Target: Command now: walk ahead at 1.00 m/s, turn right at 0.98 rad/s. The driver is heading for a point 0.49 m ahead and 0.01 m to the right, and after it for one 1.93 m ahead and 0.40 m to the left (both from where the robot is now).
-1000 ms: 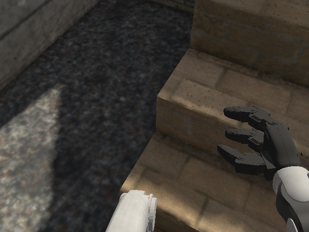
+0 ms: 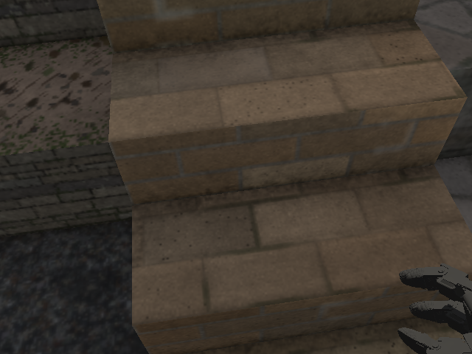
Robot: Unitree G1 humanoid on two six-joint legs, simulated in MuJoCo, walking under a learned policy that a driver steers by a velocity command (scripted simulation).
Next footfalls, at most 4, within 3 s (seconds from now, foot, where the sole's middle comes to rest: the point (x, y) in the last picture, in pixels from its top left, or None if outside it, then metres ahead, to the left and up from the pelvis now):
none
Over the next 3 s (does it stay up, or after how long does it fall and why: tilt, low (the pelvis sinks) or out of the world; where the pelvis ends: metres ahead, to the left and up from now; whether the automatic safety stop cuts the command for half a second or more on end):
falls after 0.32 s (tilt)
